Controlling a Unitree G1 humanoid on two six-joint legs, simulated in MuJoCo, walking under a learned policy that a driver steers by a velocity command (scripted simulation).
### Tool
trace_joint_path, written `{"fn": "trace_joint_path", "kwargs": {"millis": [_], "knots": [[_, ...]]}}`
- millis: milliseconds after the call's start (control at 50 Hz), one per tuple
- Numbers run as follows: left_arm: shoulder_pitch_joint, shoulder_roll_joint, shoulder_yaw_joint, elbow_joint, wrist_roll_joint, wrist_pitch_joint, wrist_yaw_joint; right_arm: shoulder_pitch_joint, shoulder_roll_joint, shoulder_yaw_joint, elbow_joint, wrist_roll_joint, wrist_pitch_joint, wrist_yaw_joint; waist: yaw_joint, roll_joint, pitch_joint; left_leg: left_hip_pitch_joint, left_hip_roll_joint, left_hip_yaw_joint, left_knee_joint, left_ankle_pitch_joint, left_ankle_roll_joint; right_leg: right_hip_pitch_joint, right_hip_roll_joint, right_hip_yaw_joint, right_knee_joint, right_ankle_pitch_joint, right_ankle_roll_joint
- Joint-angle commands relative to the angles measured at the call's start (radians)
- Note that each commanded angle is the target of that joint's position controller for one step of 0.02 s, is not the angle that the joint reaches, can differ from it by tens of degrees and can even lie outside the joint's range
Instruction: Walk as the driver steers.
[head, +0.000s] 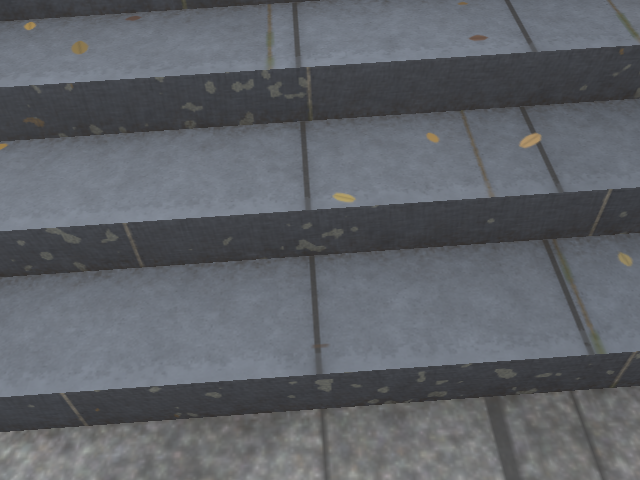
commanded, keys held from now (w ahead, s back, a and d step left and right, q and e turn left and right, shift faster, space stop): w+e+shift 0.18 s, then w+shift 0.30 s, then w+q+shift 0.52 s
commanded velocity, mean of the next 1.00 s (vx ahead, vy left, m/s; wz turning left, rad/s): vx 1.00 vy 0.00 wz -0.06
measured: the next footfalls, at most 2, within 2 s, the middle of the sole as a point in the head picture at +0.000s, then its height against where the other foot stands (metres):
right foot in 0.04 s outside the picture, level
left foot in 0.50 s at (303, 460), level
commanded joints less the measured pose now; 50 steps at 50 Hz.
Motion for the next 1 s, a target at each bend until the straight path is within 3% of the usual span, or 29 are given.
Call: {"fn": "trace_joint_path", "kwargs": {"millis": [20, 40, 60, 80, 100, 120, 160, 220, 300, 360, 400, 460, 480, 500, 520, 560, 600, 660, 700, 720, 740, 760, 780, 800, 820, 860, 900, 940, 1000], "knots": [[0.267, 0.185, 0.073, -0.024, -0.016, 0.018, 0.0, -0.177, -0.294, -0.07, -0.114, 0.023, 0.015, -0.013, 0.251, 0.165, -0.079, -0.23, 0.278, -0.031, 0.346, 1.654, 0.079, 0.49, 0.121, -0.094, 0.057, -0.162, -0.058], [0.519, 0.265, 0.113, 0.042, -0.006, 0.04, 0.014, -0.245, -0.279, -0.066, -0.136, 0.031, 0.012, -0.003, 0.365, 0.151, -0.178, -0.358, 0.267, -0.073, 0.644, 1.591, 0.097, 0.789, 0.123, -0.026, 0.034, -0.209, -0.1], [0.624, 0.257, 0.117, 0.096, -0.01, 0.053, 0.034, -0.318, -0.169, -0.036, -0.138, 0.045, -0.007, 0.016, 0.41, -0.031, -0.098, -0.577, 0.092, -0.076, 1.127, 0.793, 0.054, 0.905, 0.089, 0.087, -0.113, -0.175, -0.143], [0.494, 0.228, 0.084, 0.084, 0.032, 0.03, 0.022, -0.201, 0.057, 0.025, -0.197, 0.025, -0.054, 0.038, 0.162, -0.421, -0.044, -0.988, -0.084, -0.244, 1.49, -0.125, 0.033, 0.998, 0.05, 0.411, -0.138, -0.181, -0.248], [0.384, 0.166, 0.056, 0.013, 0.057, -0.007, 0.018, -0.144, 0.019, 0.043, -0.265, 0.048, -0.097, 0.048, 0.093, -0.391, -0.222, -1.155, -0.087, -0.442, 1.534, -0.097, 0.09, 1.054, -0.123, 0.915, -0.434, -0.677, -0.374], [0.379, 0.127, 0.055, -0.011, 0.047, -0.031, 0.01, -0.263, -0.102, 0.019, -0.276, 0.064, -0.117, 0.049, 0.131, -0.162, -0.153, -1.147, -0.033, -0.466, 1.422, 0.009, 0.139, 0.958, -0.144, 0.99, -0.586, -0.828, -0.306], [0.252, 0.145, 0.055, -0.04, 0.04, -0.067, 0.001, -0.295, -0.105, 0.014, -0.275, 0.032, -0.104, 0.03, 0.022, 0.148, -0.04, -1.02, 0.045, -0.481, 1.187, 0.145, 0.127, 0.651, -0.118, 0.919, -0.598, -0.742, -0.243], [0.153, 0.127, 0.042, -0.064, 0.036, -0.072, 0.041, -0.241, -0.123, 0.002, -0.247, 0.006, -0.054, 0.005, -0.031, 0.105, 0.017, -0.882, 0.116, -0.465, 0.974, 0.196, 0.04, 0.435, -0.014, 0.642, -0.6, -0.412, -0.221], [0.222, 0.066, 0.016, -0.021, 0.019, -0.058, 0.082, -0.458, -0.01, 0.036, -0.328, -0.02, -0.043, -0.003, 0.085, 0.023, 0.037, -0.762, 0.081, -0.318, 0.541, 0.539, -0.017, 0.342, 0.123, 0.324, -0.549, -0.004, -0.13], [0.346, 0.041, 0.002, 0.022, 0.015, -0.028, 0.078, -0.507, -0.001, 0.041, -0.353, 0.011, -0.03, 0.012, 0.144, -0.059, -0.012, -0.904, 0.056, -0.306, 0.554, 0.363, -0.015, 0.609, 0.027, 0.409, -0.488, 0.006, -0.123], [0.491, 0.001, -0.011, 0.082, 0.017, -0.004, 0.075, -0.607, -0.03, 0.025, -0.376, 0.008, -0.055, 0.022, 0.194, -0.029, -0.051, -1.086, -0.012, -0.183, 0.504, 0.177, 0.065, 1.005, 0.035, 0.409, -0.315, 0.637, -0.044], [0.332, 0.1, 0.005, 0.055, 0.06, 0.039, 0.085, -0.418, -0.081, 0.0, -0.365, 0.049, -0.068, 0.026, 0.049, -0.207, -0.237, -0.642, -0.022, -0.262, 0.169, 0.261, 0.098, 0.994, 0.004, 0.494, -0.041, 1.095, -0.02], [0.127, 0.133, 0.016, -0.01, 0.058, 0.02, 0.081, -0.128, -0.128, -0.022, -0.275, 0.06, -0.055, 0.018, -0.114, -0.179, -0.303, -0.305, 0.065, -0.332, 0.017, 0.497, 0.149, 0.781, 0.026, 0.469, 0.141, 0.962, -0.022], [-0.046, 0.028, -0.011, -0.092, 0.1, -0.024, 0.067, 0.174, -0.156, -0.027, -0.145, 0.05, -0.04, 0.015, -0.204, 0.054, -0.32, 0.128, 0.228, -0.414, 0.15, 0.885, 0.182, 0.323, 0.138, 0.364, 0.551, -0.034, 0.002], [0.062, -0.057, -0.039, -0.082, 0.066, -0.076, 0.075, 0.191, -0.172, -0.025, -0.098, 0.0, -0.032, 0.028, -0.091, 0.295, -0.252, 0.348, 0.405, -0.662, 0.338, 1.453, 0.3, -0.156, 0.239, 0.301, 0.804, -0.667, 0.048], [-0.014, -0.007, -0.049, -0.125, -0.023, -0.092, 0.075, 0.245, -0.098, -0.034, -0.058, -0.04, -0.006, 0.004, -0.154, 0.208, -0.205, 0.395, 0.448, -0.76, 0.211, 0.807, 0.419, -0.559, 0.141, 0.252, 1.143, -0.794, 0.098], [-0.147, -0.109, -0.093, -0.228, 0.036, -0.083, 0.051, 0.182, -0.016, 0.007, -0.015, -0.038, 0.003, 0.013, -0.054, 0.047, -0.003, 0.056, 0.396, -0.711, 0.089, 0.535, 0.338, -0.673, 0.065, 0.158, 1.275, -0.809, 0.083], [-0.239, -0.222, -0.183, -0.426, 0.09, -0.088, 0.003, -0.054, 0.005, 0.043, -0.016, 0.029, 0.008, -0.015, 0.134, 0.129, 0.16, -0.641, 0.221, -0.573, -0.138, 0.423, 0.237, -0.456, -0.02, 0.076, 1.096, -0.801, 0.116], [-0.174, -0.138, -0.186, -0.478, 0.095, -0.096, 0.009, -0.15, -0.098, 0.022, -0.036, 0.051, 0.012, -0.037, 0.221, 0.08, 0.094, -0.864, 0.174, -0.502, -0.205, 0.484, 0.212, -0.189, -0.07, 0.077, 0.827, -0.646, 0.135], [-0.162, -0.125, -0.192, -0.492, 0.111, -0.106, 0.02, -0.096, -0.173, 0.0, -0.044, 0.078, 0.006, -0.042, 0.224, 0.003, -0.046, -1.063, 0.141, -0.478, -0.279, 0.667, 0.229, 0.347, -0.017, 0.002, 0.519, -0.55, 0.124], [-0.063, -0.024, -0.119, -0.443, 0.092, -0.113, 0.051, 0.022, -0.196, -0.004, -0.023, 0.082, -0.03, -0.023, 0.26, 0.009, -0.276, -1.019, 0.141, -0.507, -0.133, 1.403, 0.238, 0.779, 0.119, -0.091, 0.537, -0.486, 0.113], [0.154, 0.061, -0.064, -0.412, 0.08, -0.095, 0.085, 0.002, -0.311, -0.034, -0.008, 0.073, -0.043, 0.008, 0.413, 0.15, -0.432, -0.855, 0.168, -0.513, 0.107, 1.874, 0.199, 0.942, 0.128, 0.015, 0.42, -0.443, 0.097], [0.419, 0.188, 0.009, -0.323, 0.071, -0.059, 0.112, -0.089, -0.395, -0.069, -0.039, 0.054, -0.038, 0.006, 0.534, 0.186, -0.544, -0.739, 0.188, -0.578, 0.446, 1.903, 0.144, 1.005, 0.075, 0.222, 0.24, -0.577, 0.066], [0.541, 0.359, 0.05, -0.208, 0.091, -0.056, 0.119, -0.135, -0.167, -0.032, -0.127, 0.026, -0.056, 0.007, 0.408, -0.388, -0.599, -0.861, 0.007, -0.589, 0.954, 0.816, 0.121, 1.065, -0.231, 0.824, -0.133, -0.583, -0.016], [0.445, 0.296, 0.02, -0.218, 0.096, -0.061, 0.122, -0.046, -0.111, -0.019, -0.122, 0.018, -0.076, 0.042, 0.304, -0.569, -0.693, -0.975, -0.089, -0.635, 1.484, 0.351, 0.132, 1.055, -0.385, 1.234, -0.453, -0.578, -0.105], [0.299, 0.1, -0.026, -0.125, 0.028, -0.047, 0.1, -0.23, 0.012, 0.007, -0.23, 0.055, -0.042, 0.06, 0.223, -0.209, -0.212, -1.332, -0.002, -0.462, 1.877, 0.239, 0.135, 0.778, -0.383, 0.936, -0.462, -0.723, -0.12], [0.241, -0.131, -0.075, 0.046, 0.063, -0.023, 0.056, -0.213, 0.153, 0.068, -0.276, 0.049, 0.011, 0.08, 0.059, -0.048, 0.015, -1.402, 0.076, -0.434, 1.976, 0.249, 0.193, 0.484, -0.268, 0.44, -0.358, -0.49, 0.003], [0.149, -0.145, -0.063, 0.08, 0.065, -0.021, 0.047, -0.117, 0.166, 0.088, -0.27, 0.098, 0.059, 0.092, -0.033, -0.113, 0.06, -1.416, 0.076, -0.454, 1.944, 0.166, 0.184, 0.424, -0.254, 0.176, -0.429, -0.322, 0.042], [0.107, -0.124, -0.065, 0.144, 0.095, -0.017, 0.055, -0.24, 0.168, 0.109, -0.342, 0.073, 0.1, 0.053, -0.071, -0.045, 0.122, -1.503, 0.051, -0.378, 1.984, 0.147, 0.187, 0.376, -0.24, -0.043, -0.535, -0.221, 0.076]]}}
